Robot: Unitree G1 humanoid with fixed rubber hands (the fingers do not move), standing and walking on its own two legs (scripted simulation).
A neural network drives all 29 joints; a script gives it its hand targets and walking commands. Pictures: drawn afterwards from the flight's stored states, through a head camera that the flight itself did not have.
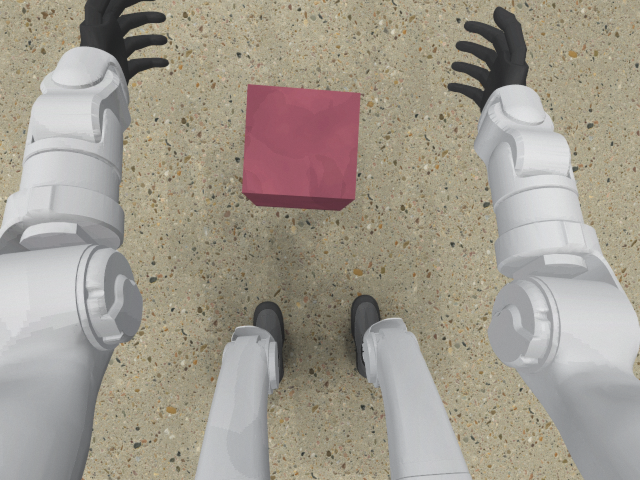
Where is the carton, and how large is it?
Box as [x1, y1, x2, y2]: [242, 84, 360, 210]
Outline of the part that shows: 248,84 242,192 256,205 339,210 353,200 355,190 360,93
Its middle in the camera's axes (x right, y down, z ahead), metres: -0.05 -0.19 +0.84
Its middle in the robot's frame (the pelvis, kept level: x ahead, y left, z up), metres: +0.56 +0.01 -0.54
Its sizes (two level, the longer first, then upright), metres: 0.210 0.200 0.250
